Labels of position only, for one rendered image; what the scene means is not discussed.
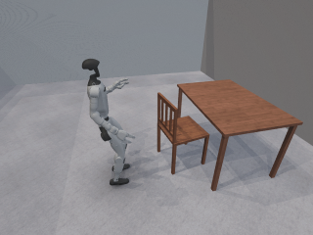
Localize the robot left forearm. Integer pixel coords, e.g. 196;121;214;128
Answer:
106;85;114;94

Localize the right robot hand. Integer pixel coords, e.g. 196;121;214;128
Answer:
116;129;135;144

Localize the robot right upper arm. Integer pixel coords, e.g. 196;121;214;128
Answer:
89;86;101;118

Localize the robot right forearm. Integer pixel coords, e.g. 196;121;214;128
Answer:
91;113;118;135

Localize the right robot thigh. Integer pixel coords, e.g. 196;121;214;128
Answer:
101;127;125;160

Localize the left robot hand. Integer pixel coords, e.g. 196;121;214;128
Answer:
112;78;129;89

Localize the chair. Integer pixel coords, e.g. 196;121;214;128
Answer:
157;92;210;175

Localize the robot torso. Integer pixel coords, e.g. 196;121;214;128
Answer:
87;80;112;132

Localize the table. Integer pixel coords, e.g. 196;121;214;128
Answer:
177;79;303;192

